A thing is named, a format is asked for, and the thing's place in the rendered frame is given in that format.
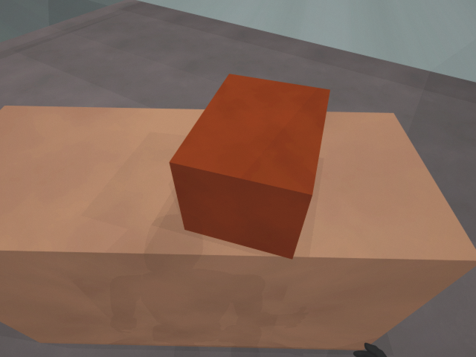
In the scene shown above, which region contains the pedestal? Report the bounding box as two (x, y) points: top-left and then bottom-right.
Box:
(0, 106), (476, 350)

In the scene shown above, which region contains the carton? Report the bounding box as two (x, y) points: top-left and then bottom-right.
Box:
(170, 74), (330, 259)

